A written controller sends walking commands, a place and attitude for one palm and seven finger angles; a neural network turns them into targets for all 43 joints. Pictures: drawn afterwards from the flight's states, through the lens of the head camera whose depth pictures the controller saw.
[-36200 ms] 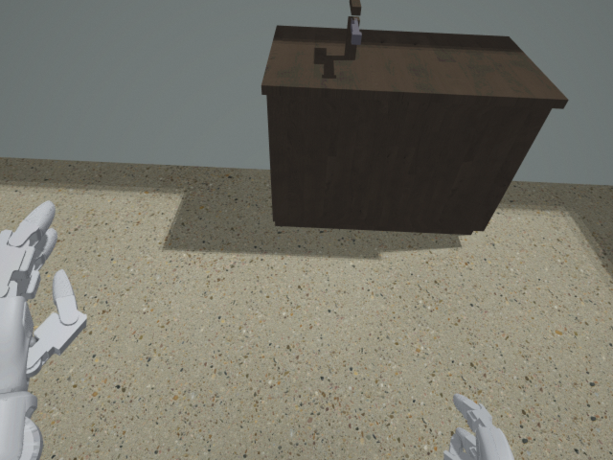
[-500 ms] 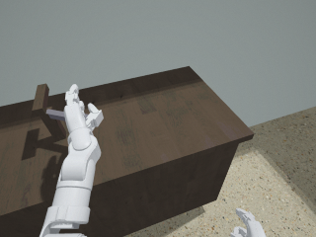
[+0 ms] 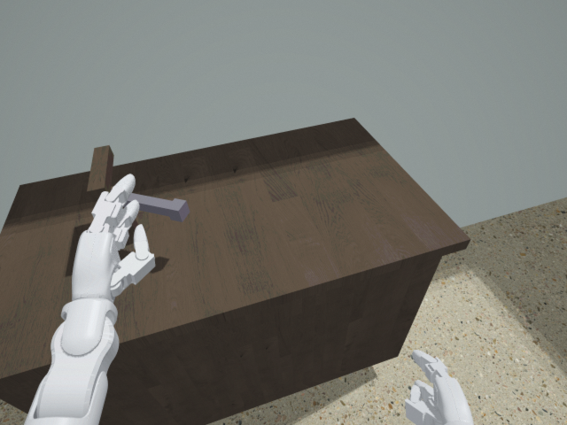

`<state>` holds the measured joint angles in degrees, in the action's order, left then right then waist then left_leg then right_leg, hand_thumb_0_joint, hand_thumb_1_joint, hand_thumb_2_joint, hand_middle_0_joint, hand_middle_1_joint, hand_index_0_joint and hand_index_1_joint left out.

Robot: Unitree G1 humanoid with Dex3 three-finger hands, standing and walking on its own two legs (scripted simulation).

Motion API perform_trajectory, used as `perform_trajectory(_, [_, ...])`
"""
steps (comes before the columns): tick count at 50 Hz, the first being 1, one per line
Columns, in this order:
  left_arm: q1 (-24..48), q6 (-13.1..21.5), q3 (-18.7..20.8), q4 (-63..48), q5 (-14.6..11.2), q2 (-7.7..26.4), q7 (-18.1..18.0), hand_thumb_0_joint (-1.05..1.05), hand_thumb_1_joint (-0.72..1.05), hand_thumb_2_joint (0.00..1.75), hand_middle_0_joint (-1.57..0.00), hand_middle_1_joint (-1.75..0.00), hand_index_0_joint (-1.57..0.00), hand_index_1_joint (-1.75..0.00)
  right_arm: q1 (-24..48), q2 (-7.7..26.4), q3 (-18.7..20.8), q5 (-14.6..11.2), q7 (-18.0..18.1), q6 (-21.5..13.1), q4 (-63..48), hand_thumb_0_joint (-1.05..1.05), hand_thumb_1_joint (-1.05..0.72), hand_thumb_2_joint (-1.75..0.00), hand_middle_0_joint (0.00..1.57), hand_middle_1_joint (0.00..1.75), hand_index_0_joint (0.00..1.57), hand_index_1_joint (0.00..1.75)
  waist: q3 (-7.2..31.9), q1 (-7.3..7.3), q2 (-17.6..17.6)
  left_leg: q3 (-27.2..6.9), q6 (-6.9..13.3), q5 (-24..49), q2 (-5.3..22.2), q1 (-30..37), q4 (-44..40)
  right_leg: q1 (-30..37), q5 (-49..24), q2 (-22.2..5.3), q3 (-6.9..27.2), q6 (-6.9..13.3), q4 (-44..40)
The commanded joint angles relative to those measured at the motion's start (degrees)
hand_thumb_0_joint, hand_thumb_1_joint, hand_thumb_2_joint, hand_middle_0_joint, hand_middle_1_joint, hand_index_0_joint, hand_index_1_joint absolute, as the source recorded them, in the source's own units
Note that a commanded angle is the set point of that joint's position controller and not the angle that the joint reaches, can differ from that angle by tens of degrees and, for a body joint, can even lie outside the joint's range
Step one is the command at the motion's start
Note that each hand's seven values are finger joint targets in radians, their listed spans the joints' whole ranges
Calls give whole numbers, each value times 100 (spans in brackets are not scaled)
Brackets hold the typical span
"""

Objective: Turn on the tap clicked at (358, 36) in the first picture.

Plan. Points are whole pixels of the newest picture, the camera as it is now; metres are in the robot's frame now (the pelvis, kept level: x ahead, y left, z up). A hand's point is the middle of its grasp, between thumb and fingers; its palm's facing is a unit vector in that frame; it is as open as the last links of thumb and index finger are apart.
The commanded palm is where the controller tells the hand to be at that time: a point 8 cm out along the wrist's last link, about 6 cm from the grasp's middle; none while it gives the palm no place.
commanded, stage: draw the hand back beside the body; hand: left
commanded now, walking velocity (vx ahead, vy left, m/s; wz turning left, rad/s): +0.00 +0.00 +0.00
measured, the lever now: (178, 210) +0.44 +0.23 +0.06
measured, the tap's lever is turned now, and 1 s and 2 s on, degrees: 55 55 55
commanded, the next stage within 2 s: step back with the hand held close in 0.76 s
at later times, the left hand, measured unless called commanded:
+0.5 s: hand (71, 300) +0.21 +0.26 +0.15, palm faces +0.39 -0.86 -0.33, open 7.4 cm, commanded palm +0.17 +0.30 +0.16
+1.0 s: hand (50, 291) +0.20 +0.27 +0.17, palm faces +0.44 -0.83 -0.36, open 7.4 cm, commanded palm +0.15 +0.30 +0.17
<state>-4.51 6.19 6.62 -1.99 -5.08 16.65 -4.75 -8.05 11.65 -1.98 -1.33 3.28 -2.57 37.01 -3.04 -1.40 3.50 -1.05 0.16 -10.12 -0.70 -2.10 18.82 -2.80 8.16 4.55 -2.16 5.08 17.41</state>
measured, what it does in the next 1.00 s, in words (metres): stands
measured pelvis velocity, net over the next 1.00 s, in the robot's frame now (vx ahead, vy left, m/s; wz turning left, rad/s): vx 0.00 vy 0.02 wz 0.02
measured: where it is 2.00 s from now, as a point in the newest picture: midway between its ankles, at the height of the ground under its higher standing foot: outside the picture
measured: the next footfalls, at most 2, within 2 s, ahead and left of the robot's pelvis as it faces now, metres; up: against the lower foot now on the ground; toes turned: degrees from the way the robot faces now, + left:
right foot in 1.62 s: -0.03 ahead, -0.08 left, +0.00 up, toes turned +6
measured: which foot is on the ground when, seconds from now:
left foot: down 0.00-1.00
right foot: down 0.00-1.00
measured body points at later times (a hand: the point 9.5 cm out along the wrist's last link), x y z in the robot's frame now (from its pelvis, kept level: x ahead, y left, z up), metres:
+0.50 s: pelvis +0.01 +0.02 +0.00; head -0.02 +0.00 +0.45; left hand +0.18 +0.31 +0.17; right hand +0.21 -0.19 -0.08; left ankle +0.01 +0.12 -0.75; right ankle +0.03 -0.06 -0.75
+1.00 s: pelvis +0.00 +0.02 +0.00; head -0.01 +0.00 +0.45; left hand +0.17 +0.31 +0.19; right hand +0.20 -0.19 -0.08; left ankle +0.01 +0.12 -0.75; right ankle +0.03 -0.06 -0.75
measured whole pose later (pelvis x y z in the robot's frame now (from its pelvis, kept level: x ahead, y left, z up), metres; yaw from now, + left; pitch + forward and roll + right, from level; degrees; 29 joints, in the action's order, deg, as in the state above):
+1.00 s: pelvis +0.00 +0.02 +0.00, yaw +1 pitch -5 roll -1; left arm -22.4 8.2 17.8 -21.9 -4.7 20.5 -6.2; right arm -9.2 12.7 -1.7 -0.5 3.0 -3.2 35.0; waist -2.1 -2.7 3.4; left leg -2.1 1.5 -12.1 -1.6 -6.3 23.3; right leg -5.3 9.1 3.6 -3.3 3.6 19.1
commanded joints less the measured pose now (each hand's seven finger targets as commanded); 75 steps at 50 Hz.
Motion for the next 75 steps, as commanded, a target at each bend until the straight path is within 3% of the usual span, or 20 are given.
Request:
perform_trajectory(1, [912,415,792,-1688,-18,1089,-81,0,90,90,-19,-26,-19,-26,868,616,204,43,23,-306,-911,0,-90,-90,20,30,20,30,842,-125,42,-54,211,497,82,54,-288,219,-327,-513,356,-304,-465])
perform_trajectory(4, [619,395,740,-1885,-23,1020,-56,0,90,90,-19,-27,-19,-27,873,649,226,50,4,-343,-950,0,-90,-90,20,30,20,30,739,-119,-218,-87,221,533,107,62,-278,150,-354,-504,336,-315,-466])
perform_trajectory(6, [493,408,721,-2072,7,980,-59,0,90,90,-19,-28,-19,-28,871,657,227,56,-3,-367,-924,0,-90,-90,20,30,20,30,698,-115,90,-109,197,581,102,118,-291,109,-341,-490,309,-281,-465])
perform_trajectory(9, [225,411,765,-2268,13,1006,-79,0,90,90,-19,-29,-19,-29,873,692,255,71,-2,-406,-937,0,-90,-90,20,30,20,30,704,-123,-351,-151,213,606,124,122,-271,100,-345,-476,276,-298,-429])
perform_trajectory(15, [-356,419,1114,-2662,37,1237,-120,0,90,90,-20,-30,-20,-30,864,712,258,87,-15,-430,-881,0,-90,-90,20,30,20,30,591,-165,118,-238,158,666,118,26,-236,99,-352,-487,267,-251,-405])
perform_trajectory(19, [-823,407,1244,-2773,2,1224,-136,0,90,90,-20,-30,-20,-30,828,692,274,97,-13,-444,-934,0,-90,-90,20,30,20,30,534,-199,-161,-261,162,639,145,-73,-199,114,-337,-490,244,-255,-354])
perform_trajectory(21, [-1002,403,1349,-2917,5,1271,-148,0,90,90,-20,-30,-20,-30,815,693,277,104,-14,-446,-933,0,-90,-90,20,30,20,30,607,-212,128,-260,149,665,135,-68,-186,152,-347,-495,250,-235,-332])
perform_trajectory(24, [-1341,375,1448,-3021,-11,1295,-156,0,90,90,-20,-30,-20,-30,785,713,293,105,-16,-475,-960,0,-90,-90,20,30,20,30,587,-226,-49,-278,147,758,164,-100,-124,133,-440,-500,241,-245,-286])
perform_trajectory(30, [-795,340,1235,-2958,33,1192,-178,0,90,90,-20,-30,-20,-30,851,745,272,96,20,-538,-888,0,-90,-90,20,30,20,30,352,-128,-49,-324,176,419,134,-107,-166,-122,-80,-494,237,-257,-334])
perform_trajectory(39, [-1059,347,1345,-2941,15,1237,-201,0,90,90,-20,-30,-20,-30,850,696,258,117,21,-542,-881,0,-90,-90,20,30,20,30,431,-211,-129,-328,169,454,136,-209,-161,50,-111,-523,238,-247,-290])
perform_trajectory(43, [-1114,359,1371,-2964,31,1237,-203,0,90,90,-20,-30,-20,-30,836,687,253,116,12,-542,-868,0,-90,-90,20,30,20,30,422,-212,127,-319,143,495,143,-214,-161,65,-169,-521,238,-220,-281])
perform_trajectory(44, [-910,405,1510,-3461,23,1430,-224,0,90,90,-20,-30,-20,-30,851,700,258,117,6,-565,-951,0,-90,-90,20,30,20,30,663,-246,223,-336,139,590,149,-136,-140,195,-254,-540,256,-224,-256])
perform_trajectory(45, [148,654,2384,-3981,-22,2302,-327,0,90,90,-20,-30,-20,-30,876,676,157,-1,35,-493,-1364,0,-90,-90,20,30,20,30,44,-123,451,-569,209,85,248,-574,5,-393,-393,-804,831,-256,-397])
perform_trajectory(47, [-1256,599,1842,-3004,29,1434,-273,0,90,90,-20,-30,-20,-30,655,696,222,99,38,-369,-1055,0,-90,-90,20,30,20,30,248,-81,-229,-660,229,237,279,-532,241,-656,-599,-940,759,-294,-353])
perform_trajectory(50, [-1829,519,1561,-3012,63,1127,-189,0,90,90,-20,-30,-20,-30,586,779,316,102,10,-254,-1252,0,-90,-90,20,30,20,30,725,-48,-170,-588,227,776,361,-483,373,-621,-1083,-1024,680,-339,-84])
perform_trajectory(55, [-1954,471,1756,-3389,78,1449,-261,0,90,90,-20,-30,-20,-30,496,855,392,60,67,-135,-1373,0,-90,-90,20,30,20,30,1057,-27,-238,-627,216,1042,452,-658,469,-706,-1122,-1076,665,-353,167])
perform_trajectory(65, [-2047,546,1922,-4009,173,1640,-483,0,90,90,-20,-30,-20,-30,299,913,517,24,133,-203,-1370,0,-90,-90,20,30,20,30,871,76,-171,-751,219,-677,366,-1001,1094,-1814,676,-1368,987,-95,60])
perform_trajectory(69, [-2112,553,1899,-4086,221,1556,-547,0,90,90,-20,-30,-20,-30,271,941,480,38,155,-234,-1416,0,-90,-90,20,30,20,30,649,101,7,-1109,311,-1496,615,-1589,642,-1944,1426,-1052,767,-246,390])
perform_trajectory(72, [-1960,568,1994,-4158,394,1518,-557,0,90,90,-20,-30,-20,-30,351,983,449,116,194,-284,-1437,0,-90,-90,20,30,20,30,672,52,823,-2138,585,-2743,1287,-3045,-992,-529,841,-340,469,-514,1979])
perform_trajectory(75, [-1982,532,2106,-4020,472,1618,-526,0,90,90,-20,-30,-20,-30,256,838,507,155,173,-346,-1399,0,-90,-90,20,30,20,30,888,20,434,-2080,666,-1684,1341,-2520,-759,-748,874,-322,600,-512,2323])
